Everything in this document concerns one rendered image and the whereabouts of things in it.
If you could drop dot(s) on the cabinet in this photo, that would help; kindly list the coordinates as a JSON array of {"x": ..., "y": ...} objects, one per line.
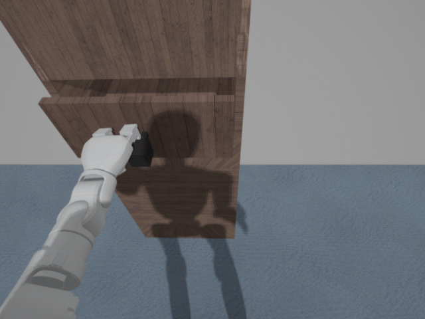
[{"x": 69, "y": 43}]

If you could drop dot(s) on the handle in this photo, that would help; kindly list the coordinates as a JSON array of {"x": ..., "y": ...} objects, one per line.
[{"x": 142, "y": 152}]

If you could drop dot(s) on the robot left hand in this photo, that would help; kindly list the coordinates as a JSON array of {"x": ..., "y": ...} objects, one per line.
[{"x": 108, "y": 152}]

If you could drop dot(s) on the left robot forearm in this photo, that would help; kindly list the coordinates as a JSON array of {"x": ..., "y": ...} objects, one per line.
[{"x": 61, "y": 262}]

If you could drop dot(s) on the drawer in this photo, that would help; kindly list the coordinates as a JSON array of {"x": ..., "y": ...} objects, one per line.
[{"x": 184, "y": 117}]

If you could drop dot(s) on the robot left upper arm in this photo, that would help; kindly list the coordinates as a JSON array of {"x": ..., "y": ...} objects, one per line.
[{"x": 40, "y": 302}]

